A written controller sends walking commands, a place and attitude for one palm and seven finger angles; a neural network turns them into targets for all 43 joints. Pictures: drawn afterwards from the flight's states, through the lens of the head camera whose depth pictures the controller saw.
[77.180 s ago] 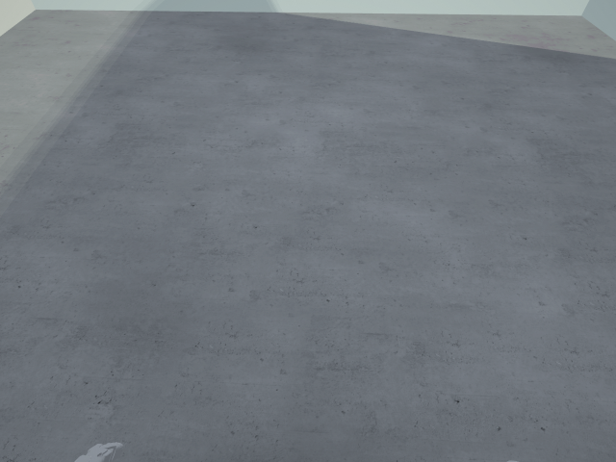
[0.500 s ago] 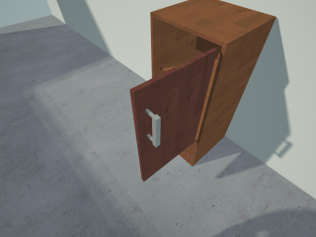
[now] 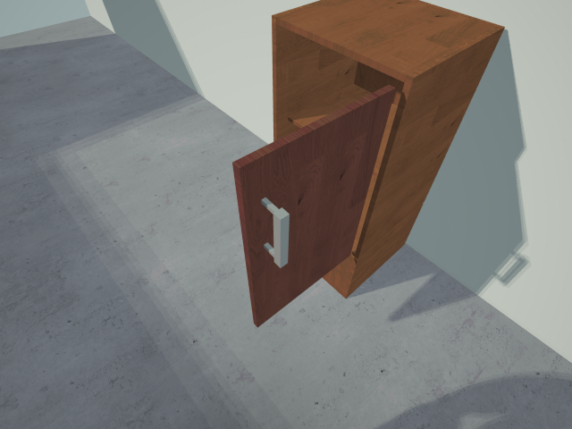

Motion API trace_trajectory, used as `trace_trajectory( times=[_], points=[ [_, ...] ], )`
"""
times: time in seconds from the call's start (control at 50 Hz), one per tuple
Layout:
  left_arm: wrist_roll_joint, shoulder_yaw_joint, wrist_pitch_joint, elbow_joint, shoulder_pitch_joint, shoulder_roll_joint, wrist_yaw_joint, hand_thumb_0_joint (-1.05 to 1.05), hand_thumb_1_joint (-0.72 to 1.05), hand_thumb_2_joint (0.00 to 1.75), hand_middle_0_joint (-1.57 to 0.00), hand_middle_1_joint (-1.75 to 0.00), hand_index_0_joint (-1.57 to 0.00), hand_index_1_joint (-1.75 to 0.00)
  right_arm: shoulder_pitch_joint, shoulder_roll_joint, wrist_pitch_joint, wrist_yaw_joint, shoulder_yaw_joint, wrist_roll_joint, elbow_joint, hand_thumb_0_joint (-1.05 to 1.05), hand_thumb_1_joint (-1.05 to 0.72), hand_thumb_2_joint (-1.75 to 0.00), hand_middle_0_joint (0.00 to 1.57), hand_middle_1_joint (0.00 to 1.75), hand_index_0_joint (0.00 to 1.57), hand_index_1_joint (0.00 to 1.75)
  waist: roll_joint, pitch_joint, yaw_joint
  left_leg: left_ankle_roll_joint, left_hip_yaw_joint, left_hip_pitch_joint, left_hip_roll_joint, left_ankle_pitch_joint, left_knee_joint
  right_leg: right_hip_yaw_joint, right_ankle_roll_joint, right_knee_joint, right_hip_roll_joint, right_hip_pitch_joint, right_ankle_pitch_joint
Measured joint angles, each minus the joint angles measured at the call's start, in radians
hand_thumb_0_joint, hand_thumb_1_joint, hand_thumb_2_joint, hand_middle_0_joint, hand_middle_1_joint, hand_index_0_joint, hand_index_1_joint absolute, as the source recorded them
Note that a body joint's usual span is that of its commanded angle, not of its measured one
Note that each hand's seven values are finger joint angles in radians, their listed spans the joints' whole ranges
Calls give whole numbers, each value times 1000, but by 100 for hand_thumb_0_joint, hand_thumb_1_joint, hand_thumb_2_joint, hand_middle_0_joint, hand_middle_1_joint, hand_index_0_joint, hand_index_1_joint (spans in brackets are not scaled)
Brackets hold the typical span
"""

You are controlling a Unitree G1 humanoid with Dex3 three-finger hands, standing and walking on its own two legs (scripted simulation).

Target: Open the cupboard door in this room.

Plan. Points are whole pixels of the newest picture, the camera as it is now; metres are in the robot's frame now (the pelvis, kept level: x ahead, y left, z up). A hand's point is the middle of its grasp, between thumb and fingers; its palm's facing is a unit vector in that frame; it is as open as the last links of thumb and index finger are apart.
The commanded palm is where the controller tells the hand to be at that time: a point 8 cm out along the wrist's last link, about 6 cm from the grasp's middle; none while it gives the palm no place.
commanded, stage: look to check the result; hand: left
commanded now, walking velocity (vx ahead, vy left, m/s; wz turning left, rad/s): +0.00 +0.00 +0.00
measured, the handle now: (274, 233) +0.46 +0.06 -0.04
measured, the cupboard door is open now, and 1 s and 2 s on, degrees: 88 88 88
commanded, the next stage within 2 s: stand and wait in 0.34 s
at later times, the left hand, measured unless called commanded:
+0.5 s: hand out of the picture -0.01 +0.16 -0.18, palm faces +0.05 -0.98 -0.18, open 7.4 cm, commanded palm none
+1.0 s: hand out of the picture +0.00 +0.17 -0.17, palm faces +0.04 -0.98 -0.20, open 7.4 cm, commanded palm none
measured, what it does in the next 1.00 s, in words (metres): stands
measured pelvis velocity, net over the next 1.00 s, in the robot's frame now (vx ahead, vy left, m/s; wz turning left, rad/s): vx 0.01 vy -0.01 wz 0.00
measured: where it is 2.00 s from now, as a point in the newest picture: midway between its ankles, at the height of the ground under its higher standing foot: outside the picture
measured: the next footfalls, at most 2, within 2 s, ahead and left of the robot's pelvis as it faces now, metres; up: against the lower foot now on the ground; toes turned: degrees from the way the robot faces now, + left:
none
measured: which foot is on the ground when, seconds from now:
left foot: down 0.00-1.00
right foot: down 0.00-1.00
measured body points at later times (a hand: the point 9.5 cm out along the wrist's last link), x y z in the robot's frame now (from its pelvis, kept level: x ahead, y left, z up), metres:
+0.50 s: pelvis +0.01 +0.00 +0.00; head +0.02 +0.00 +0.45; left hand -0.01 +0.22 -0.16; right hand +0.02 -0.23 -0.16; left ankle +0.04 +0.10 -0.74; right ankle -0.04 -0.09 -0.74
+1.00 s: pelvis +0.01 -0.01 +0.00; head +0.03 -0.01 +0.45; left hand +0.00 +0.22 -0.16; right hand +0.03 -0.24 -0.16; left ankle +0.04 +0.10 -0.74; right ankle -0.04 -0.09 -0.74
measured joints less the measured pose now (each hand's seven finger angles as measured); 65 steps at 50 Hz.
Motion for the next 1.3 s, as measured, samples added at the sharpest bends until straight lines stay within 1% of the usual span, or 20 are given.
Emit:
trace_trajectory(
  times=[0.28,0.66,1.04,1.3],
  points=[
    [1,-2,-3,-3,-25,6,-3,0,91,89,-20,-30,-20,-30,-23,-18,-3,0,-1,0,1,1,-91,-90,20,30,20,29,-4,3,2,0,-1,13,-3,-2,-10,0,0,-10,-2,13,-3],
    [1,3,-7,-19,-71,40,-6,0,91,89,-20,-30,-20,-30,-51,-43,-8,3,-1,0,-3,1,-91,-90,20,30,20,30,-4,2,0,-4,-2,32,0,-1,-28,0,-3,-35,1,35,2],
    [1,1,-7,-11,-74,54,-9,1,91,89,-20,-30,-20,-30,-66,-60,-8,5,-1,2,-1,1,-91,-90,20,30,20,30,-7,8,2,-9,-2,43,4,-3,-39,1,-7,-54,6,49,6],
    [1,-1,-9,-14,-78,59,-9,1,91,89,-20,-30,-20,-30,-72,-62,-8,6,-3,2,-1,1,-91,-90,20,30,20,30,-8,7,2,-13,-1,47,7,-6,-41,3,-10,-61,9,55,6]
  ],
)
